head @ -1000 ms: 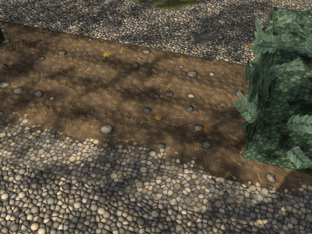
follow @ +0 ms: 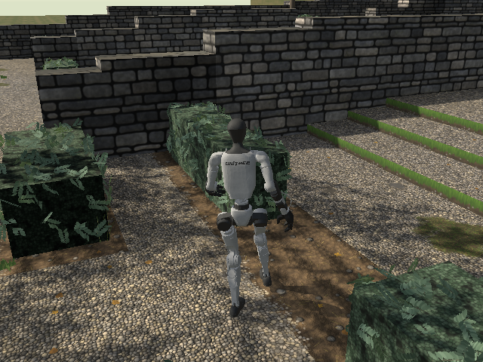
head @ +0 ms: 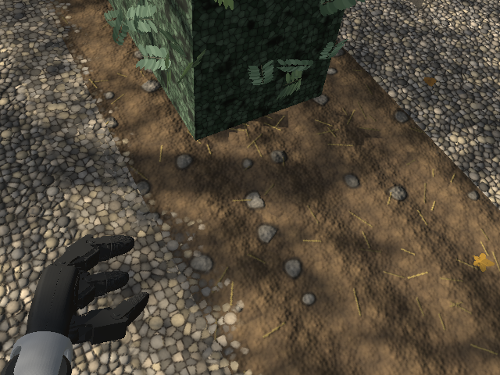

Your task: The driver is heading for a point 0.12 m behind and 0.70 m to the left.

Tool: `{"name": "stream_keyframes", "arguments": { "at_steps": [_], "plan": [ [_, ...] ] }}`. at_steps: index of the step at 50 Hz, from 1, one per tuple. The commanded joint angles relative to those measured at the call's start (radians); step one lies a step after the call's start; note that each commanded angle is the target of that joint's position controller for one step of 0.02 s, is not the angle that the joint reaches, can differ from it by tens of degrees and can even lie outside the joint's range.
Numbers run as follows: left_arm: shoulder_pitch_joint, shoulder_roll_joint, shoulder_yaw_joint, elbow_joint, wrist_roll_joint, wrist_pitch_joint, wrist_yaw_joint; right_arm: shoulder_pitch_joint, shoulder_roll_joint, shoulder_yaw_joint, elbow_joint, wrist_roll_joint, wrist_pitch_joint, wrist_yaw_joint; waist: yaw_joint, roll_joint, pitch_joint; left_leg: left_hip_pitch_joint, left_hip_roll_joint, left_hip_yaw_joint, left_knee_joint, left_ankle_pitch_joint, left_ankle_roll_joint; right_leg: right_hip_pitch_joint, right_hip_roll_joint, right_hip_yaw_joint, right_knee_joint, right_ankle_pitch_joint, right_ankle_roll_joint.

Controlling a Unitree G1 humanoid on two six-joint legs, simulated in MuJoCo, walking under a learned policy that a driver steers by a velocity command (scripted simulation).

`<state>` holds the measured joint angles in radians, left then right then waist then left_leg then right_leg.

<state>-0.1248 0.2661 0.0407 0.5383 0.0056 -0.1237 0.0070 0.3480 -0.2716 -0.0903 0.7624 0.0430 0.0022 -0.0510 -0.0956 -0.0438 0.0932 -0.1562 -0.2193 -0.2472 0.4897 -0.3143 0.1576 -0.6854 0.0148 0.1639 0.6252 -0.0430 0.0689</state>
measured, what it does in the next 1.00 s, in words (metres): walks ahead, turning left: right foot, then left foot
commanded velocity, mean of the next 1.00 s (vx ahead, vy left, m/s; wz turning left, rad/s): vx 0.83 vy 0.00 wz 1.00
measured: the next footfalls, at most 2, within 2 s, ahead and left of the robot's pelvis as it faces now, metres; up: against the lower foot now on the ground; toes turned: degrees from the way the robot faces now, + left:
right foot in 0.10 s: +0.30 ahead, -0.11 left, +0.00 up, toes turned +17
left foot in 0.68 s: +0.48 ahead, +0.32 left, +0.00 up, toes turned +44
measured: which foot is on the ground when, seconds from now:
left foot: down 0.00-0.08, up 0.10-0.66, down 0.68-1.00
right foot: up 0.00-0.08, down 0.10-0.70, up 0.72-1.00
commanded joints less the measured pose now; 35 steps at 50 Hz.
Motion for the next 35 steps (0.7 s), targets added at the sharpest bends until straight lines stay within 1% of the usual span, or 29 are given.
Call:
{"name": "stream_keyframes", "arguments": {
  "at_steps": [1, 2, 3, 4, 5, 6, 7, 8, 9, 10, 11, 12, 13, 14, 17, 20, 22, 24, 25, 26, 27, 28, 29, 30, 31, 32, 33, 34, 35],
  "plan": [
    [0.035, 0.074, 0.043, -0.055, -0.026, 0.001, -0.006, -0.022, -0.125, -0.041, -0.067, -0.007, 0.012, -0.024, 0.071, 0.140, -0.185, -0.243, 0.077, -0.170, 0.037, 0.536, -0.123, 0.488, 0.160, -0.134, -0.137, 0.190, -0.003],
    [0.050, 0.102, 0.057, -0.059, -0.029, 0.008, 0.002, -0.062, -0.120, -0.040, -0.089, -0.006, 0.004, -0.019, 0.097, 0.164, -0.193, -0.216, 0.093, -0.205, 0.085, 0.485, -0.118, 0.518, 0.124, -0.093, -0.167, 0.186, -0.018],
    [0.131, 0.121, 0.071, -0.043, -0.029, 0.013, 0.012, -0.109, -0.112, -0.038, -0.110, -0.006, -0.005, -0.010, 0.153, 0.171, -0.236, -0.192, 0.096, -0.196, 0.187, 0.452, -0.117, 0.608, 0.079, -0.071, -0.212, 0.212, -0.039],
    [0.289, 0.128, 0.076, -0.011, -0.022, 0.019, 0.021, -0.121, -0.071, -0.023, -0.129, -0.018, -0.013, 0.008, 0.219, 0.135, -0.352, -0.206, 0.078, -0.132, 0.415, 0.261, -0.116, 0.806, -0.031, -0.008, -0.191, 0.168, -0.090],
    [0.420, 0.149, 0.076, 0.000, -0.026, 0.031, 0.026, -0.044, 0.022, 0.012, -0.144, -0.059, -0.017, 0.026, 0.214, -0.016, -0.464, -0.319, 0.045, -0.048, 0.655, -0.344, -0.097, 1.012, -0.238, 0.202, -0.097, 0.073, -0.128],
    [0.425, 0.234, 0.087, 0.015, -0.004, 0.014, 0.021, 0.165, -0.037, 0.012, -0.173, 0.006, -0.015, 0.046, 0.100, -0.316, -0.552, -0.562, 0.104, -0.030, 0.908, -0.346, -0.099, 1.134, -0.534, 0.836, -0.266, -0.558, -0.376],
    [0.337, 0.142, 0.085, -0.033, -0.006, 0.012, 0.027, 0.096, -0.123, -0.001, -0.140, 0.022, -0.005, 0.045, 0.142, -0.182, -0.428, -0.658, 0.200, 0.034, 0.981, -0.172, -0.126, 1.014, -0.475, 0.875, -0.360, -0.974, -0.375],
    [0.298, 0.106, 0.056, -0.011, 0.041, 0.046, 0.033, -0.056, -0.205, -0.016, -0.146, -0.128, -0.013, 0.076, 0.139, 0.102, -0.293, -0.557, 0.135, 0.123, 0.913, -0.094, -0.108, 0.716, -0.396, 0.684, -0.402, -0.858, -0.311],
    [0.292, 0.115, 0.057, 0.004, 0.057, 0.061, 0.037, -0.097, -0.174, -0.023, -0.159, -0.126, -0.016, 0.087, 0.109, 0.172, -0.210, -0.513, 0.169, 0.123, 0.852, -0.072, -0.106, 0.600, -0.351, 0.521, -0.409, -0.728, -0.262],
    [0.307, 0.127, 0.055, 0.037, 0.056, 0.063, 0.038, -0.116, -0.143, -0.012, -0.170, -0.123, -0.012, 0.104, 0.106, 0.125, -0.169, -0.496, 0.205, 0.127, 0.799, -0.060, -0.098, 0.533, -0.297, 0.388, -0.418, -0.626, -0.227],
    [0.323, 0.130, 0.054, 0.067, 0.044, 0.062, 0.030, -0.112, -0.113, -0.003, -0.174, -0.114, -0.003, 0.120, 0.092, 0.060, -0.135, -0.479, 0.227, 0.139, 0.767, -0.054, -0.090, 0.480, -0.251, 0.268, -0.439, -0.564, -0.200],
    [0.344, 0.126, 0.055, 0.091, 0.033, 0.056, 0.015, -0.128, -0.090, 0.007, -0.189, -0.110, 0.002, 0.126, 0.097, 0.003, -0.133, -0.493, 0.236, 0.154, 0.769, -0.029, -0.088, 0.477, -0.233, 0.208, -0.447, -0.511, -0.199],
    [0.363, 0.116, 0.053, 0.105, 0.023, 0.050, 0.002, -0.152, -0.086, 0.014, -0.204, -0.104, 0.003, 0.130, 0.103, -0.030, -0.142, -0.522, 0.252, 0.152, 0.768, -0.002, -0.082, 0.497, -0.231, 0.164, -0.452, -0.489, -0.200],
    [0.388, 0.113, 0.053, 0.121, 0.019, 0.045, -0.004, -0.183, -0.081, 0.020, -0.222, -0.105, 0.002, 0.131, 0.111, -0.036, -0.137, -0.562, 0.265, 0.148, 0.765, 0.022, -0.082, 0.506, -0.248, 0.141, -0.465, -0.487, -0.208],
    [0.448, 0.137, 0.057, 0.156, 0.023, 0.033, -0.010, -0.245, -0.086, 0.028, -0.252, -0.095, 0.005, 0.128, 0.118, -0.022, -0.110, -0.671, 0.288, 0.130, 0.748, 0.114, -0.099, 0.542, -0.299, 0.081, -0.504, -0.477, -0.218],
    [0.494, 0.159, 0.059, 0.184, 0.024, 0.026, -0.012, -0.289, -0.102, 0.029, -0.263, -0.088, 0.012, 0.130, 0.127, -0.034, -0.070, -0.728, 0.298, 0.136, 0.719, 0.193, -0.118, 0.573, -0.313, -0.037, -0.526, -0.425, -0.196],
    [0.536, 0.165, 0.058, 0.205, 0.027, 0.025, -0.012, -0.341, -0.105, 0.031, -0.274, -0.084, 0.014, 0.137, 0.149, -0.044, -0.036, -0.748, 0.304, 0.162, 0.670, 0.227, -0.119, 0.606, -0.306, -0.134, -0.530, -0.376, -0.170],
    [0.582, 0.171, 0.057, 0.226, 0.032, 0.027, -0.009, -0.408, -0.098, 0.036, -0.289, -0.082, 0.012, 0.149, 0.176, -0.048, 0.004, -0.754, 0.313, 0.206, 0.590, 0.237, -0.108, 0.645, -0.306, -0.217, -0.541, -0.346, -0.150],
    [0.610, 0.178, 0.058, 0.241, 0.035, 0.026, -0.004, -0.457, -0.087, 0.043, -0.305, -0.089, 0.012, 0.157, 0.197, -0.045, 0.030, -0.766, 0.318, 0.232, 0.542, 0.230, -0.098, 0.671, -0.316, -0.246, -0.555, -0.347, -0.146],
    [0.632, 0.178, 0.057, 0.253, 0.036, 0.030, -0.001, -0.480, -0.081, 0.045, -0.309, -0.085, 0.010, 0.162, 0.205, -0.043, 0.051, -0.762, 0.320, 0.258, 0.495, 0.216, -0.087, 0.701, -0.315, -0.281, -0.560, -0.324, -0.140],
    [0.658, 0.178, 0.056, 0.267, 0.039, 0.034, 0.003, -0.513, -0.073, 0.050, -0.316, -0.084, 0.007, 0.168, 0.219, -0.040, 0.070, -0.758, 0.321, 0.287, 0.452, 0.192, -0.074, 0.733, -0.317, -0.315, -0.561, -0.291, -0.138],
    [0.681, 0.179, 0.054, 0.283, 0.041, 0.038, 0.006, -0.542, -0.063, 0.055, -0.323, -0.085, 0.004, 0.172, 0.229, -0.041, 0.087, -0.754, 0.318, 0.315, 0.413, 0.158, -0.059, 0.770, -0.319, -0.349, -0.554, -0.233, -0.137],
    [0.696, 0.179, 0.053, 0.296, 0.044, 0.044, 0.007, -0.563, -0.061, 0.058, -0.328, -0.088, 0.000, 0.173, 0.233, -0.049, 0.102, -0.742, 0.310, 0.345, 0.371, 0.117, -0.043, 0.801, -0.319, -0.388, -0.533, -0.130, -0.133],
    [0.680, 0.180, 0.048, 0.302, 0.044, 0.050, 0.008, -0.551, -0.053, 0.061, -0.323, -0.087, -0.004, 0.170, 0.207, -0.056, 0.091, -0.654, 0.282, 0.382, 0.316, 0.071, -0.018, 0.797, -0.307, -0.444, -0.484, 0.096, -0.124],
    [0.667, 0.198, 0.048, 0.306, 0.036, 0.053, 0.012, -0.507, -0.047, 0.062, -0.307, -0.087, -0.004, 0.161, 0.168, -0.068, 0.048, -0.526, 0.223, 0.433, 0.283, 0.024, 0.008, 0.789, -0.303, -0.482, -0.402, 0.434, -0.117],
    [0.667, 0.228, 0.051, 0.311, 0.032, 0.059, 0.014, -0.431, -0.064, 0.051, -0.283, -0.084, -0.005, 0.146, 0.117, -0.083, -0.020, -0.393, 0.148, 0.476, 0.288, -0.031, 0.029, 0.794, -0.318, -0.492, -0.267, 0.800, -0.119],
    [0.655, 0.267, 0.057, 0.306, 0.026, 0.067, 0.014, -0.261, -0.096, 0.032, -0.237, -0.080, -0.010, 0.133, 0.030, -0.097, -0.121, -0.185, 0.085, 0.483, 0.276, -0.064, 0.052, 0.755, -0.340, -0.490, -0.044, 1.004, -0.127],
    [0.608, 0.288, 0.058, 0.279, 0.016, 0.070, 0.007, -0.011, -0.148, 0.000, -0.157, -0.080, -0.018, 0.114, -0.094, -0.069, -0.253, 0.167, 0.051, 0.425, 0.188, -0.010, 0.090, 0.579, -0.333, -0.495, 0.265, 0.951, -0.110],
    [0.636, 0.196, 0.039, 0.229, 0.025, 0.067, -0.010, 0.027, -0.259, -0.041, -0.121, -0.081, -0.012, 0.093, -0.053, 0.105, -0.344, 0.509, 0.242, 0.087, 0.104, -0.213, 0.125, 0.194, -0.252, -0.463, 0.597, 0.144, -0.069]
  ]
}}
Velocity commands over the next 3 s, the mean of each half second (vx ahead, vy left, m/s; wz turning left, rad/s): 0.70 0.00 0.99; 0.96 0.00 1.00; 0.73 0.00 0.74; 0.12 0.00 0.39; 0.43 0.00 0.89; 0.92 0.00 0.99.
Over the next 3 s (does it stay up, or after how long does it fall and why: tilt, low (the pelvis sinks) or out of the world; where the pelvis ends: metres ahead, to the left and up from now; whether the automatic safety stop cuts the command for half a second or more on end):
stays up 0.54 1.11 -0.01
